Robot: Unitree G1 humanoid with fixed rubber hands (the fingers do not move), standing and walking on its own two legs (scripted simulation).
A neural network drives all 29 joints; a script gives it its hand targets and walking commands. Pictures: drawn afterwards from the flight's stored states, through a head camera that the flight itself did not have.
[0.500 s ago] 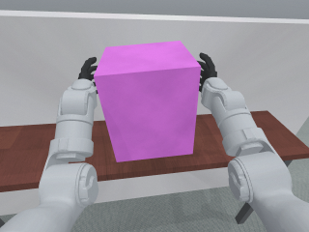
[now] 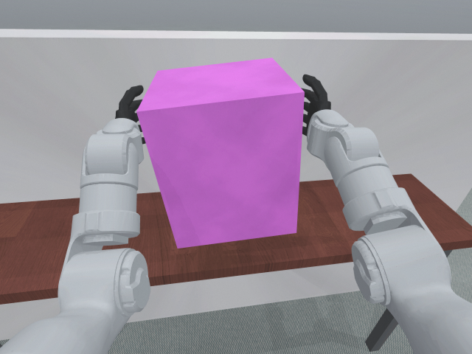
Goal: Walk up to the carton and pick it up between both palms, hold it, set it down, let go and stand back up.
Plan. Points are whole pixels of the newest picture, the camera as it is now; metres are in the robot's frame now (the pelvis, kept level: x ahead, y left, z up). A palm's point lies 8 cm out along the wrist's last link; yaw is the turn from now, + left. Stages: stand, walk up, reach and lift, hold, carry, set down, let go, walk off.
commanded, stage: reach and lift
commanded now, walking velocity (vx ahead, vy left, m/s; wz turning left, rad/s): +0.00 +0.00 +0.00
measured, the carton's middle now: (226, 150) +0.40 +0.00 +0.22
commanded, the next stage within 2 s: hold in 0.32 s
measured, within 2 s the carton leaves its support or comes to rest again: neither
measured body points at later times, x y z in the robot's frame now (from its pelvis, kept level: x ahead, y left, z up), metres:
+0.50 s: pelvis +0.00 +0.00 +0.00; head -0.09 +0.01 +0.44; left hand +0.39 +0.16 +0.30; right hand +0.38 -0.14 +0.32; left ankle +0.03 +0.11 -0.75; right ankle -0.01 -0.11 -0.75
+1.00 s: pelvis -0.01 -0.01 +0.00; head -0.10 +0.01 +0.44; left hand +0.38 +0.16 +0.31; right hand +0.38 -0.14 +0.33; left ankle +0.03 +0.11 -0.75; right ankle -0.01 -0.11 -0.75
